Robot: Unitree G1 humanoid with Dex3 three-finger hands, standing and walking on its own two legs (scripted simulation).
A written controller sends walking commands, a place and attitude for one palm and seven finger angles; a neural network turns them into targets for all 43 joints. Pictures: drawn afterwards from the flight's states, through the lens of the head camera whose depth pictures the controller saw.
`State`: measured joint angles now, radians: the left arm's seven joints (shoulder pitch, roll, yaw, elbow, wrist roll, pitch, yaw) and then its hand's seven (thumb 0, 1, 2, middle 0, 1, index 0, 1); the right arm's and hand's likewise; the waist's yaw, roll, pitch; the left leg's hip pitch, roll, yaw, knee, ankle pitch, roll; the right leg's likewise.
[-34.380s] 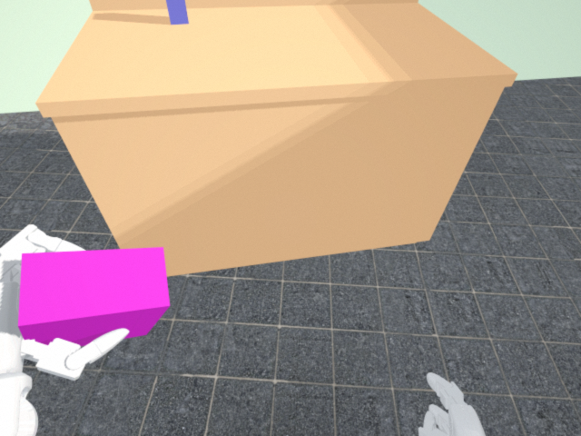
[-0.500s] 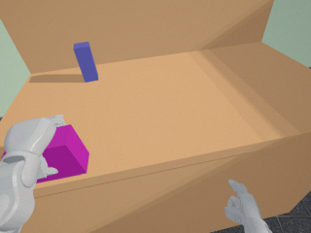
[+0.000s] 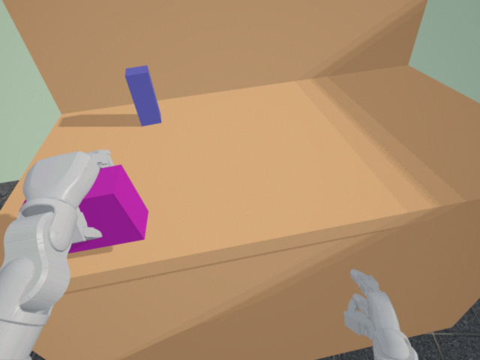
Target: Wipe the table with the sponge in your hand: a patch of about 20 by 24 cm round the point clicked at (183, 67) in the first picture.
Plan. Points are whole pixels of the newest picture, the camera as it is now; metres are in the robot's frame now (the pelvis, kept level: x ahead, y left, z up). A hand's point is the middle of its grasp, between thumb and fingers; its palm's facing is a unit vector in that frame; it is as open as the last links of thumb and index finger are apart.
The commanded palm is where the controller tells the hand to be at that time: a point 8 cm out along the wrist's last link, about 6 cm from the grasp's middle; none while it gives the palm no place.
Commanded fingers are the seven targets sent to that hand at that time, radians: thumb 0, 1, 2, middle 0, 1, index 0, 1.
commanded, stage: lift the sponge slowly off the table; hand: left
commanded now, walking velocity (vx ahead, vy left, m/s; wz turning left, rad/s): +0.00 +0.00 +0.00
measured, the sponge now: (98, 218) +0.25 +0.30 +0.14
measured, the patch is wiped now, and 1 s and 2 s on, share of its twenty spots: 1.00 1.00 1.00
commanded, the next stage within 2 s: bring the sponge back beside the body in 0.86 s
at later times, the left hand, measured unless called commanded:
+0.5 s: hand (75, 184) +0.25 +0.30 +0.22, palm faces +0.17 -0.03 -0.99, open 10.3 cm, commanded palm +0.21 +0.30 +0.29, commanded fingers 0.00 0.10 1.30 -1.20 -1.60 -1.20 -1.60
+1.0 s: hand (75, 170) +0.25 +0.28 +0.25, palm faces +0.26 -0.06 -0.96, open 10.3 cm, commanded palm +0.20 +0.29 +0.31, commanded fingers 0.00 0.10 1.30 -1.20 -1.60 -1.20 -1.60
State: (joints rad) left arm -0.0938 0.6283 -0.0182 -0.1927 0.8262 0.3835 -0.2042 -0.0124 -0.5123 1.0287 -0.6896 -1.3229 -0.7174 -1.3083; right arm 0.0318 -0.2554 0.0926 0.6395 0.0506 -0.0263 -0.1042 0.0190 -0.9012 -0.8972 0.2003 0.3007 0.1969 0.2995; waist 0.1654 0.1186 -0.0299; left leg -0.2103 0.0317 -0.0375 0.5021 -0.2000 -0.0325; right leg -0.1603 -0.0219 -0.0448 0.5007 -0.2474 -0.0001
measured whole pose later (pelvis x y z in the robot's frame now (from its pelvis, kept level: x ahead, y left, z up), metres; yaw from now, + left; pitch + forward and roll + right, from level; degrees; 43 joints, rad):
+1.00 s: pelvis -0.01 +0.00 +0.00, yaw -1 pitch -6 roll +0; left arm -0.22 0.68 0.01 -0.27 0.78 0.45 -0.27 -0.01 -0.52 1.03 -0.70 -1.32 -0.73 -1.30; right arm 0.02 -0.25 0.11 0.61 0.06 -0.01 -0.12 0.02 -0.90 -0.90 0.20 0.30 0.20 0.30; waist 0.17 0.12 -0.04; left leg -0.22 0.03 -0.02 0.50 -0.18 -0.03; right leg -0.19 -0.02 -0.03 0.53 -0.24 0.00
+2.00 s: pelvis -0.02 +0.00 +0.00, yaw -2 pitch -8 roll +0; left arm 0.00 0.68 0.08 -0.48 0.70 0.45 -0.21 -0.01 -0.52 1.03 -0.70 -1.32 -0.73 -1.30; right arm 0.02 -0.25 0.10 0.59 0.06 -0.01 -0.12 0.02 -0.90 -0.90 0.20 0.30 0.20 0.30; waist 0.19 0.12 -0.02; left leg -0.20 0.04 -0.02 0.53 -0.20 -0.04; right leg -0.18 -0.01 -0.01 0.56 -0.25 0.00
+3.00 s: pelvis -0.07 +0.01 -0.02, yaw -1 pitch +0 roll -1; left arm 0.13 0.53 0.55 -0.72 -0.05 -0.14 0.14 -0.01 -0.53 1.03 -0.71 -1.31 -0.74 -1.30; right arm 0.32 -0.22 0.05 0.64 0.02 -0.07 -0.05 0.02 -0.90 -0.90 0.20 0.30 0.20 0.30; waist -0.05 -0.05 0.04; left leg -0.34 0.01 0.01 0.76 -0.41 0.02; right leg -0.43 0.04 0.01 0.71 -0.33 -0.01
